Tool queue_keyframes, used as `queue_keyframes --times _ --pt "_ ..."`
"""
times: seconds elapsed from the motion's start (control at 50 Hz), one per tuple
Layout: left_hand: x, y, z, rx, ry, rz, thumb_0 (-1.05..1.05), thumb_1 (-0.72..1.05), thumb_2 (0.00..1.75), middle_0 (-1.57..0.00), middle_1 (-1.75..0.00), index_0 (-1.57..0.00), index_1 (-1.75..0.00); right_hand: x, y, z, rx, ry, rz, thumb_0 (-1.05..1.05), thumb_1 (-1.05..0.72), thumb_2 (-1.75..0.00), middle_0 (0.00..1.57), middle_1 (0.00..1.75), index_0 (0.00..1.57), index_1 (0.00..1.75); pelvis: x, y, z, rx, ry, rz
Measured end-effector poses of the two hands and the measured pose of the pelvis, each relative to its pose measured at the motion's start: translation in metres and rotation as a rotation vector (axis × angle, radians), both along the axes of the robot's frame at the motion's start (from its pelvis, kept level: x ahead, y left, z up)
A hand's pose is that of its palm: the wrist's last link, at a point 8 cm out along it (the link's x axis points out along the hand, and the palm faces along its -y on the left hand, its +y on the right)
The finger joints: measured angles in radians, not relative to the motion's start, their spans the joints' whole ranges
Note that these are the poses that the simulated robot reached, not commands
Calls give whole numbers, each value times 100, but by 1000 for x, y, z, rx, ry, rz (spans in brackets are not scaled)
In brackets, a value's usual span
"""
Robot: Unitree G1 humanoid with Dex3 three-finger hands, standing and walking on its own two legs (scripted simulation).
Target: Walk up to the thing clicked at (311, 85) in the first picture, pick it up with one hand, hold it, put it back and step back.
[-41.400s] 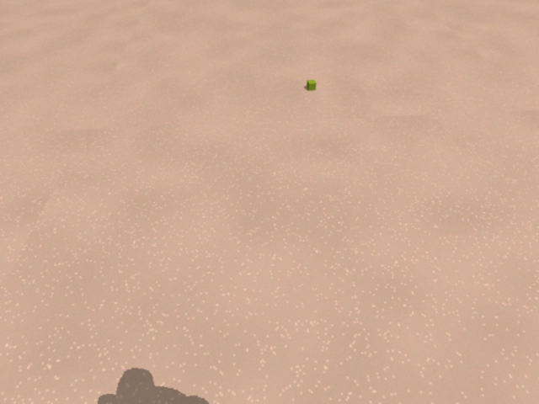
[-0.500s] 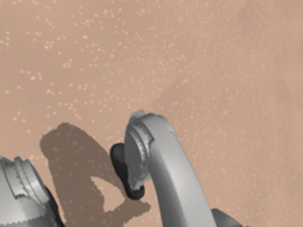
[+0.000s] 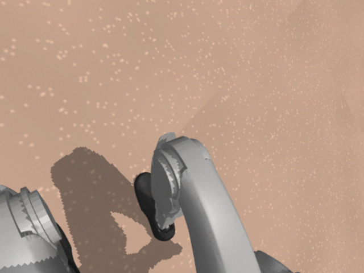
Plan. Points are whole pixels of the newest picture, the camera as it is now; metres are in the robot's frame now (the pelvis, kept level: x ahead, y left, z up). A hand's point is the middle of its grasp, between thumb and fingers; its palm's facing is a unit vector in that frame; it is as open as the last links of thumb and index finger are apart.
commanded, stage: close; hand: left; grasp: from above
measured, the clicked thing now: out of the picture +0.40 +0.41 -0.29
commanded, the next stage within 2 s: settle in 0.16 s
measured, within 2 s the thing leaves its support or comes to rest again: leaves its support in 0.62 s, rests again in 1.96 s
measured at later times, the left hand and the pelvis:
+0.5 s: hand out of the picture +0.38 +0.39 -0.26, palm faces -0.02 -0.46 -0.89, open 8.4 cm; pelvis +0.00 +0.00 +0.00, yaw +0 degrees
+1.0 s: hand out of the picture +0.38 +0.40 -0.17, palm faces +0.00 -0.45 -0.89, open 8.1 cm; pelvis +0.01 +0.00 +0.02, yaw +3 degrees
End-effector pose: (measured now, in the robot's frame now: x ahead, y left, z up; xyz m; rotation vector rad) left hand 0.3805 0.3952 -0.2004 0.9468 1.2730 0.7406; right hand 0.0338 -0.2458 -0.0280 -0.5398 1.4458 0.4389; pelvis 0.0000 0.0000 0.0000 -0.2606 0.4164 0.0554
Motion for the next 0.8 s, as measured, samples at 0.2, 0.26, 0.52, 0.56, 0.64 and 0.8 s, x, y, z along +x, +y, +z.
queue_keyframes --times 0.2,0.26,0.52,0.56,0.64,0.8 --pt "0 0 0 -3 -4 16 2 31 56 -62 -79 -58 -70 0 -1 0 -5 -1 -1 1 -88 -89 20 29 20 30 0 1 0 0 -1 -1" --pt "0 0 0 -2 2 15 2 31 56 -62 -80 -58 -70 0 -1 0 -4 4 -2 1 -88 -89 20 29 20 30 1 1 0 1 2 0" --pt "1 0 1 -22 -5 50 6 32 54 -78 -80 -61 -65 1 -2 -2 3 12 -7 1 -89 -89 20 29 20 30 2 -1 0 5 12 1" --pt "1 0 3 -29 -6 54 7 33 53 -79 -80 -62 -64 2 -2 -2 4 14 -10 1 -90 -89 20 29 20 30 2 -1 1 6 17 2" --pt "2 1 9 -30 -19 65 8 34 51 -82 -79 -63 -62 3 -3 -3 6 14 -19 1 -90 -89 20 29 20 30 2 -3 2 11 26 5" --pt "5 11 43 0 -47 73 9 36 47 -85 -74 -66 -56 8 -9 -5 -1 -14 -67 1 -89 -89 20 29 20 30 5 -4 8 21 66 12"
